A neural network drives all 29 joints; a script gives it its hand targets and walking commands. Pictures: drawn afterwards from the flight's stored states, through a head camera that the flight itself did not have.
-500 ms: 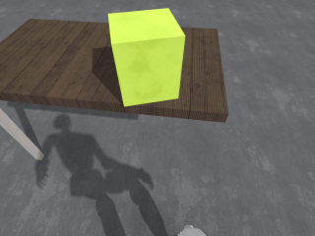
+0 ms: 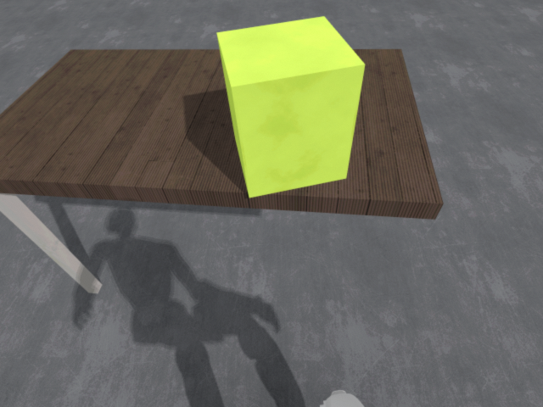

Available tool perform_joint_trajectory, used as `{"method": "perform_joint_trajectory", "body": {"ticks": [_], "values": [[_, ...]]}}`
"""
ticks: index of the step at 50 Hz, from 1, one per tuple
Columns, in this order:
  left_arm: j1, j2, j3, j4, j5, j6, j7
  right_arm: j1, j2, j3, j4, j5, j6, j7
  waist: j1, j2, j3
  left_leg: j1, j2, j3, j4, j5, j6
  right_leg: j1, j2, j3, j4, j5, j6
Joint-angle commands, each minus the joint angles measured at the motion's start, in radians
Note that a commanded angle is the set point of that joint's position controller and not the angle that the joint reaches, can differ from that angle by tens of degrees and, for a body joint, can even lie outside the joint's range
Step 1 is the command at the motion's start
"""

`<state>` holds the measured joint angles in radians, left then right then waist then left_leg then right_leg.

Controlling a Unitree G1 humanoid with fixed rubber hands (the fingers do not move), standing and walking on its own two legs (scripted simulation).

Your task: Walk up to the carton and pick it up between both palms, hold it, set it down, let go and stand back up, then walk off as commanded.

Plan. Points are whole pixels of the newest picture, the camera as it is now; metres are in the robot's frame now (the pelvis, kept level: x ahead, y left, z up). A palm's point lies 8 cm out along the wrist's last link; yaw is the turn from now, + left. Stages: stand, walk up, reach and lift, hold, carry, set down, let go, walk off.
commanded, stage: walk up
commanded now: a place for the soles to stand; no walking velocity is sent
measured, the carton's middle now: (285, 110) +0.65 -0.02 +0.09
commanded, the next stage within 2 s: none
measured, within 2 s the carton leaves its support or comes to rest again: neither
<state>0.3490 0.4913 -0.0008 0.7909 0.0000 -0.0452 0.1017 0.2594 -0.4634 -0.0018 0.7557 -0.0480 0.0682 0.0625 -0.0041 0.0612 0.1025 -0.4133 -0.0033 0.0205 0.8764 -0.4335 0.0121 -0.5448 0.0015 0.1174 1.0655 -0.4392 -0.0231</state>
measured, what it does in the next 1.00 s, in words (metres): steps on the spot: right foot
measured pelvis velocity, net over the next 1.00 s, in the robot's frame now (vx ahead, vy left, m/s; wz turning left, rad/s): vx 0.00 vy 0.02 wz -0.06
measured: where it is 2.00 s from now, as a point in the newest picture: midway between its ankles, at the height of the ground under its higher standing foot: outside the picture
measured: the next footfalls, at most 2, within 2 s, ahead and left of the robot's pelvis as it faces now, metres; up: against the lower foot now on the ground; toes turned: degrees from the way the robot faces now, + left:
right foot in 0.10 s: +0.08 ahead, -0.10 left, +0.00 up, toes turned -1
left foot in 1.32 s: +0.08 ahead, +0.16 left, +0.00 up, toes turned -5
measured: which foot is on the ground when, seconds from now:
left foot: down 0.00-1.00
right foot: up 0.00-0.08, down 0.10-1.00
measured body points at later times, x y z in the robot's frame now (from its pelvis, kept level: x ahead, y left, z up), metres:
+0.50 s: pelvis +0.01 +0.02 +0.01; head +0.04 +0.01 +0.46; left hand +0.12 +0.36 -0.08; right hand +0.10 -0.30 -0.10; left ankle +0.03 +0.13 -0.69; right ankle +0.05 -0.11 -0.70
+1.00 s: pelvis +0.00 +0.02 +0.01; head +0.03 +0.00 +0.46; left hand +0.12 +0.35 -0.07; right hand +0.10 -0.31 -0.09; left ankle +0.03 +0.13 -0.69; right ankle +0.03 -0.11 -0.68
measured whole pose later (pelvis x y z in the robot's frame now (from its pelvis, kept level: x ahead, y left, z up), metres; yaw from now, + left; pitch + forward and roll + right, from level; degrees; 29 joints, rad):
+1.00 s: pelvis +0.00 +0.02 +0.01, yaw -3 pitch -2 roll +0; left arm 0.28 0.48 0.00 0.79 0.00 -0.05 0.04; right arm 0.20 -0.45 0.00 0.76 -0.01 0.02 0.03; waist -0.02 0.03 0.10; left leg -0.38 0.02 0.03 0.82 -0.41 0.03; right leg -0.44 0.04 0.08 0.90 -0.43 -0.01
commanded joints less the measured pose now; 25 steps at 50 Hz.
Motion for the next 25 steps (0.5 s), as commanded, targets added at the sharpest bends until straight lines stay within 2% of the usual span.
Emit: {"method": "perform_joint_trajectory", "body": {"ticks": [1, 2, 3, 4, 5, 6, 7, 8, 9, 10, 11, 12, 13, 14, 15, 16, 17, 18, 19, 20, 21, 22, 23, 24, 25], "values": [[0.088, 0.197, 0.091, 0.015, 0.000, -0.033, -0.019, -0.074, -0.262, -0.135, -0.060, 0.013, -0.046, -0.038, 0.003, 0.102, -0.029, 0.072, 0.280, -0.328, -0.422, -0.024, 0.229, -0.014, -0.005, -0.115, -0.052, -0.079, -0.005], [0.116, 0.178, 0.080, 0.028, 0.005, -0.044, -0.030, -0.060, -0.251, -0.134, -0.047, 0.015, -0.052, -0.036, 0.009, 0.082, -0.093, 0.105, 0.268, -0.282, -0.345, 0.160, 0.235, 0.073, -0.002, -0.138, -0.186, -0.049, -0.002], [0.104, 0.161, 0.071, 0.021, 0.011, -0.049, -0.033, -0.048, -0.228, -0.130, -0.054, 0.022, -0.053, -0.035, 0.003, 0.085, -0.137, 0.113, 0.249, -0.247, -0.278, 0.288, 0.215, 0.139, 0.007, -0.152, -0.294, 0.009, -0.015], [0.106, 0.139, 0.068, 0.020, 0.013, -0.051, -0.036, -0.058, -0.194, -0.111, -0.063, 0.040, -0.056, -0.037, 0.027, 0.058, -0.147, 0.061, 0.240, -0.215, -0.227, 0.352, 0.185, 0.251, 0.023, -0.133, -0.403, 0.103, -0.018], [0.130, 0.147, 0.067, 0.007, 0.022, -0.054, -0.030, -0.020, -0.161, -0.106, -0.060, 0.055, -0.061, -0.043, 0.035, 0.009, -0.215, 0.081, 0.231, -0.176, -0.092, 0.406, 0.137, 0.320, 0.011, -0.008, -0.520, 0.126, -0.051], [0.053, 0.255, 0.090, -0.023, 0.034, -0.063, -0.027, -0.012, -0.134, -0.091, -0.070, 0.067, -0.064, -0.043, 0.016, -0.169, -0.211, -0.051, 0.091, -0.093, 0.075, 0.325, 0.043, 0.337, -0.198, 0.371, -0.535, 0.415, -0.161], [0.024, 0.267, 0.094, -0.023, 0.019, -0.059, -0.031, -0.012, -0.136, -0.089, -0.075, 0.062, -0.054, -0.051, 0.001, -0.191, -0.183, -0.084, 0.027, -0.073, 0.095, 0.018, 0.013, 0.359, -0.284, 0.515, -0.512, 0.575, -0.254], [0.045, 0.269, 0.091, -0.015, 0.016, -0.057, -0.031, -0.040, -0.159, -0.092, -0.056, 0.059, -0.051, -0.055, 0.005, -0.153, -0.201, -0.083, 0.030, -0.084, 0.073, -0.187, 0.021, 0.396, -0.285, 0.476, -0.491, 0.638, -0.261], [0.031, 0.261, 0.080, -0.025, 0.018, -0.056, -0.027, -0.037, -0.165, -0.101, -0.051, 0.055, -0.053, -0.053, -0.011, -0.137, -0.193, -0.047, 0.027, -0.093, 0.004, -0.152, 0.033, 0.353, -0.264, 0.429, -0.438, 0.671, -0.262], [-0.002, 0.231, 0.074, -0.024, 0.013, -0.047, -0.029, -0.018, -0.153, -0.104, -0.027, 0.059, -0.061, -0.053, -0.032, -0.105, -0.189, 0.008, 0.045, -0.072, -0.082, -0.025, 0.038, 0.316, -0.215, 0.356, -0.425, 0.689, -0.205], [-0.032, 0.230, 0.067, -0.044, 0.006, -0.038, -0.031, 0.017, -0.154, -0.102, -0.011, 0.051, -0.068, -0.057, -0.051, -0.150, -0.169, 0.119, 0.071, -0.097, -0.176, 0.163, 0.053, 0.194, -0.176, 0.268, -0.392, 0.654, -0.164], [-0.064, 0.194, 0.066, -0.056, -0.002, -0.034, -0.037, 0.052, -0.188, -0.109, -0.004, 0.043, -0.079, -0.054, -0.071, -0.067, -0.195, 0.205, 0.145, -0.183, -0.256, 0.256, 0.086, 0.108, -0.104, 0.148, -0.291, 0.545, -0.097], [-0.047, 0.160, 0.057, -0.051, -0.004, -0.021, -0.034, 0.036, -0.248, -0.123, 0.003, 0.034, -0.086, -0.053, -0.064, 0.086, -0.179, 0.259, 0.279, -0.346, -0.369, 0.333, 0.167, -0.006, 0.024, 0.009, -0.132, 0.334, -0.035], [-0.066, 0.168, 0.067, -0.060, -0.001, -0.012, -0.028, 0.028, -0.259, -0.115, -0.006, 0.042, -0.086, -0.050, -0.061, 0.082, -0.159, 0.243, 0.387, -0.450, -0.407, 0.375, 0.227, -0.040, 0.067, -0.051, -0.074, -0.119, -0.020], [-0.059, 0.155, 0.058, -0.035, -0.004, -0.010, -0.028, 0.005, -0.241, -0.119, -0.002, 0.028, -0.088, -0.047, -0.049, 0.046, -0.102, 0.243, 0.379, -0.425, -0.413, 0.351, 0.241, -0.058, 0.028, -0.049, -0.058, -0.179, -0.020], [-0.062, 0.174, 0.064, -0.029, -0.003, -0.013, -0.032, -0.018, -0.234, -0.118, -0.002, 0.033, -0.084, -0.053, -0.048, 0.029, -0.058, 0.211, 0.359, -0.385, -0.408, 0.384, 0.217, -0.063, 0.032, -0.042, -0.055, -0.168, -0.027], [-0.039, 0.169, 0.068, -0.016, -0.007, -0.013, -0.041, -0.038, -0.217, -0.110, -0.019, 0.036, -0.085, -0.055, -0.021, 0.051, -0.053, 0.219, 0.325, -0.349, -0.402, 0.361, 0.201, -0.043, 0.021, -0.037, -0.084, -0.107, -0.022], [-0.001, 0.173, 0.066, -0.018, -0.004, -0.019, -0.042, -0.025, -0.225, -0.112, -0.024, 0.034, -0.082, -0.055, -0.030, 0.102, -0.077, 0.262, 0.315, -0.332, -0.388, 0.404, 0.174, -0.051, 0.011, -0.067, -0.127, -0.106, -0.024], [-0.008, 0.164, 0.056, -0.001, -0.005, -0.019, -0.045, -0.046, -0.216, -0.116, -0.021, 0.036, -0.080, -0.062, -0.018, 0.082, -0.082, 0.255, 0.296, -0.303, -0.371, 0.450, 0.168, -0.005, 0.018, -0.055, -0.154, -0.106, -0.018], [-0.017, 0.163, 0.060, -0.005, -0.003, -0.020, -0.047, -0.038, -0.230, -0.119, -0.035, 0.040, -0.079, -0.062, -0.028, 0.090, -0.094, 0.239, 0.313, -0.319, -0.350, 0.476, 0.166, 0.033, 0.010, -0.082, -0.216, -0.096, -0.019], [-0.006, 0.153, 0.063, -0.006, 0.005, -0.023, -0.046, -0.069, -0.217, -0.112, -0.037, 0.036, -0.076, -0.058, -0.003, 0.097, -0.105, 0.191, 0.293, -0.281, -0.339, 0.435, 0.169, 0.111, 0.006, -0.119, -0.292, -0.060, -0.021], [0.028, 0.145, 0.067, 0.007, 0.008, -0.026, -0.049, -0.089, -0.216, -0.114, -0.048, 0.041, -0.076, -0.052, 0.013, 0.117, -0.137, 0.143, 0.251, -0.213, -0.319, 0.303, 0.149, 0.214, 0.030, -0.128, -0.407, 0.066, -0.036], [0.033, 0.159, 0.067, 0.011, 0.017, -0.030, -0.047, -0.118, -0.193, -0.102, -0.047, 0.046, -0.071, -0.049, 0.025, 0.084, -0.140, 0.068, 0.231, -0.189, -0.280, 0.227, 0.130, 0.304, 0.028, -0.082, -0.450, 0.166, -0.040], [0.011, 0.216, 0.081, -0.005, 0.017, -0.040, -0.042, -0.081, -0.169, -0.094, -0.051, 0.043, -0.067, -0.046, 0.015, -0.042, -0.150, -0.020, 0.148, -0.133, -0.168, 0.121, 0.083, 0.303, -0.078, 0.143, -0.479, 0.209, -0.097], [-0.012, 0.255, 0.097, -0.013, 0.027, -0.045, -0.047, -0.070, -0.148, -0.090, -0.044, 0.050, -0.058, -0.044, -0.009, -0.163, -0.164, -0.013, 0.053, -0.064, -0.031, -0.045, 0.028, 0.271, -0.210, 0.419, -0.584, 0.165, -0.175]]}}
